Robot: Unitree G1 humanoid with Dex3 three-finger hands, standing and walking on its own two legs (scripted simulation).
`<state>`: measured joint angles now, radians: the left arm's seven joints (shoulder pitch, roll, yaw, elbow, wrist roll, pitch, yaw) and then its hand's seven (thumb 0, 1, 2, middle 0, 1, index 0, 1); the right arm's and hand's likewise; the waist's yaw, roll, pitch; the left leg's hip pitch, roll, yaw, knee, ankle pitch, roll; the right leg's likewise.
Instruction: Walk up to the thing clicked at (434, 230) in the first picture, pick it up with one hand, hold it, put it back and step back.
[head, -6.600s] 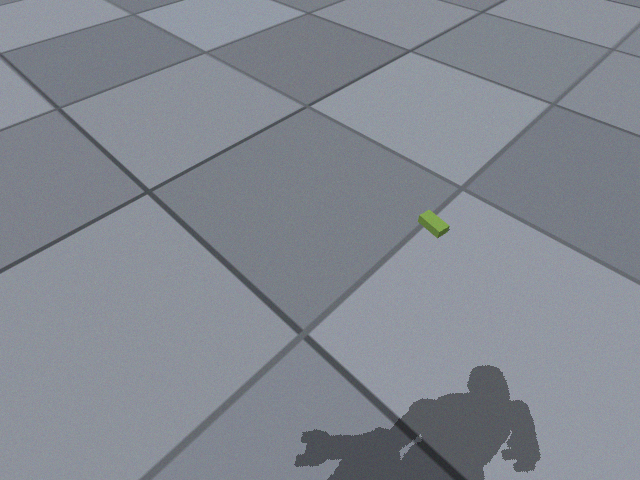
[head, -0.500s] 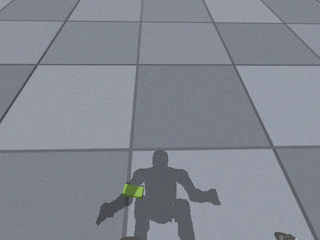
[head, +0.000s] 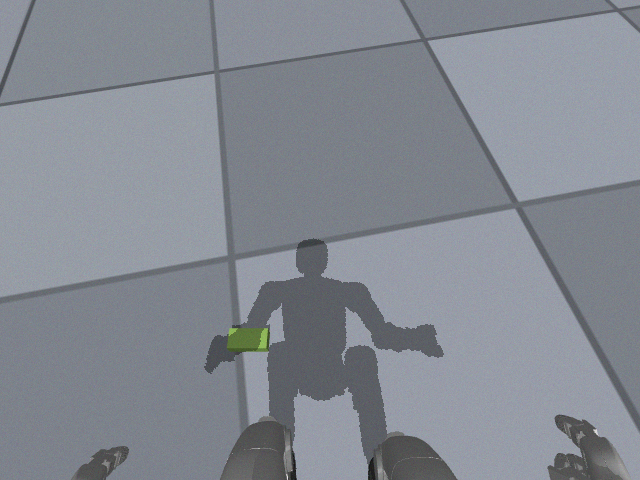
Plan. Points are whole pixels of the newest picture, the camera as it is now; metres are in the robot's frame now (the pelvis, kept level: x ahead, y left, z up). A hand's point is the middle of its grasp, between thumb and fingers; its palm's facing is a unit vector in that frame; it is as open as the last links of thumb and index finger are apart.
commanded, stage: walk up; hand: left
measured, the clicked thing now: (248, 339) +0.47 +0.28 -0.72
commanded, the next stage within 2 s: none
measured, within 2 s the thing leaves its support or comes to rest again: neither
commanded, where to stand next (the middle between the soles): +0.11 +0.01 m, yaw +1 degrees
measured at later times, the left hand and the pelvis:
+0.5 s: hand out of the picture +0.04 +0.32 -0.14, palm faces +0.04 -0.93 -0.38, open 7.4 cm; pelvis +0.00 +0.03 +0.01, yaw +0 degrees
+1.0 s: hand out of the picture -0.01 +0.28 -0.11, palm faces +0.02 -0.91 -0.42, open 7.4 cm; pelvis -0.01 +0.00 +0.03, yaw -2 degrees
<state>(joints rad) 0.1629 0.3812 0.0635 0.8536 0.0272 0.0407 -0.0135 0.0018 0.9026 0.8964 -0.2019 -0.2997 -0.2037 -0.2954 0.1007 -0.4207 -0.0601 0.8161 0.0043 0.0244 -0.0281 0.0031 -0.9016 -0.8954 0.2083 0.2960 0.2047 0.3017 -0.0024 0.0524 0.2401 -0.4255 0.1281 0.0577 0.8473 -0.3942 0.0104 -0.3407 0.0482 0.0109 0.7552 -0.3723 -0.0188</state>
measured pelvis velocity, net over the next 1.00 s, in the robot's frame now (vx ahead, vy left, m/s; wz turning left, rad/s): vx -0.01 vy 0.00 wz -0.04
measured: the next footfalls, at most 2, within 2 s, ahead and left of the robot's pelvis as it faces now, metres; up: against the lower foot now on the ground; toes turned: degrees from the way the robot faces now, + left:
left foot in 0.46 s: +0.11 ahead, +0.15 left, +0.00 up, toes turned +1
right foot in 0.86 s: +0.00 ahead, -0.11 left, +0.00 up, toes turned -5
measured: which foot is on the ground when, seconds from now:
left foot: up 0.00-0.44, down 0.46-0.88, up 0.90-1.00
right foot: down 0.00-0.48, up 0.50-0.84, down 0.86-1.00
